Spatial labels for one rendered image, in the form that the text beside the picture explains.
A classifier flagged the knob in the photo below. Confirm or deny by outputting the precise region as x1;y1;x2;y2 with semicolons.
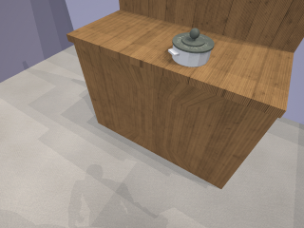
189;28;200;39

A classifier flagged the pot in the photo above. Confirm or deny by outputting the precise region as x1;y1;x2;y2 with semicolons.
168;45;212;67

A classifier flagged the lid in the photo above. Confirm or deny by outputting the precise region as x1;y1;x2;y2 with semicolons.
172;32;215;54

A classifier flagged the table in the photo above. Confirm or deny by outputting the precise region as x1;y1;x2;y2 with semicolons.
66;0;304;189

